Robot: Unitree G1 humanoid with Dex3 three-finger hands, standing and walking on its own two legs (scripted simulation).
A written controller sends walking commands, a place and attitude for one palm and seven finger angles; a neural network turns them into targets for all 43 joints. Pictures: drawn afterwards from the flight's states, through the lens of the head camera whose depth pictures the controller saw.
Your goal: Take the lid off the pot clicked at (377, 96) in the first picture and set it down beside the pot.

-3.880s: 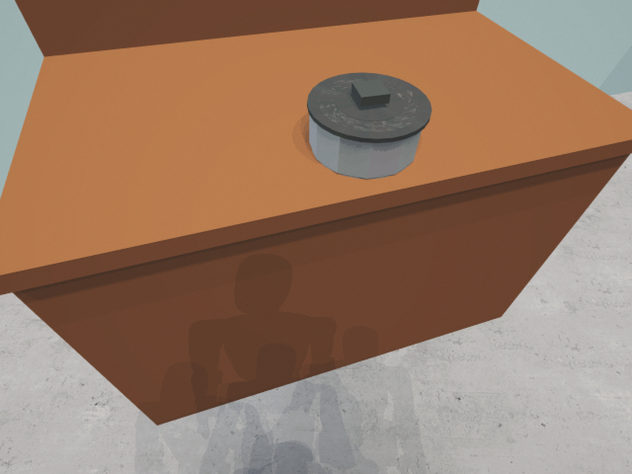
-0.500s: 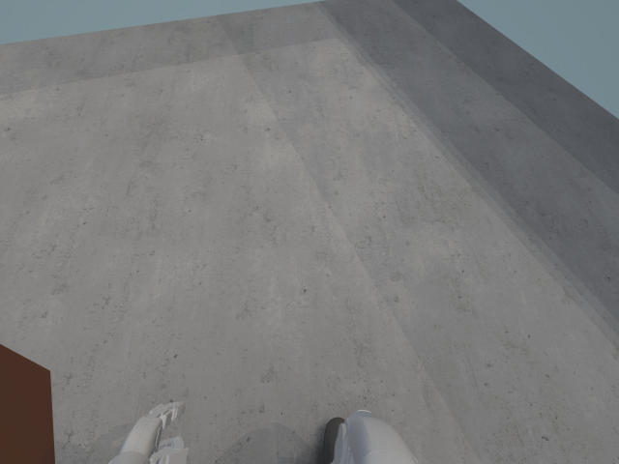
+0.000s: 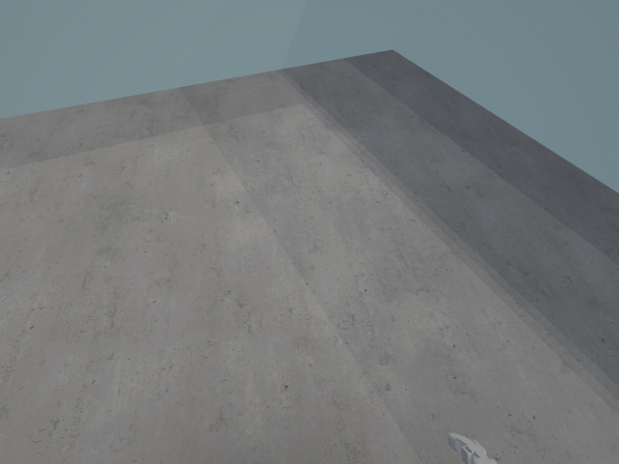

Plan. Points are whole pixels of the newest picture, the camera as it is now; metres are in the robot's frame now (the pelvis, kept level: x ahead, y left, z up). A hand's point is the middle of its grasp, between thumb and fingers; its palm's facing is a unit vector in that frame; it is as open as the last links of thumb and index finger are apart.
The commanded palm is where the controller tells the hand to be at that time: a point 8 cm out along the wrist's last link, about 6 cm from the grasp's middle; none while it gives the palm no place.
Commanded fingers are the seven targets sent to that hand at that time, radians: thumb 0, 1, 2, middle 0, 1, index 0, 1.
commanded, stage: walk to a spot facing it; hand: left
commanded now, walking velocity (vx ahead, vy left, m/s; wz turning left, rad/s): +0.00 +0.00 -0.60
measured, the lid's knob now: out of the picture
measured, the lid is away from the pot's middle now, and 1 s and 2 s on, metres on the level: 0.00 0.00 0.00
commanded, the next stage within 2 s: turn to face it in 0.04 s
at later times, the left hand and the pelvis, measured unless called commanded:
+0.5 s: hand (247, 407) +0.23 +0.12 -0.15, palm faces -0.02 -0.98 -0.20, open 7.3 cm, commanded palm none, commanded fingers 0.00 0.90 0.90 -0.20 -0.30 -0.20 -0.30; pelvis +0.11 -0.04 +0.01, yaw -1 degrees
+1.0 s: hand out of the picture +0.12 +0.19 -0.16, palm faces +0.30 -0.92 -0.25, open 7.4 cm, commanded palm none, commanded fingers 0.00 0.90 0.90 -0.20 -0.30 -0.20 -0.30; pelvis +0.11 -0.03 +0.01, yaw +15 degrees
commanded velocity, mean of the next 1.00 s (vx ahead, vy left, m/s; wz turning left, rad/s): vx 0.00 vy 0.00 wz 0.47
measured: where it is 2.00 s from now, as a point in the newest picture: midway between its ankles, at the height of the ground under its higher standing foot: outside the picture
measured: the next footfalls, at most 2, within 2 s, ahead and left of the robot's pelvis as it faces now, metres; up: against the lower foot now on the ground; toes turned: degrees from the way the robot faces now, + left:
right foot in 0.36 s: +0.18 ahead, -0.16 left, +0.00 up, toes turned -13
left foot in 0.72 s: +0.18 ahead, +0.08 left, +0.00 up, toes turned +15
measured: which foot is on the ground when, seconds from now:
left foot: down 0.00-0.38, up 0.40-0.70, down 0.72-1.00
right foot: up 0.00-0.34, down 0.36-0.72, up 0.74-1.00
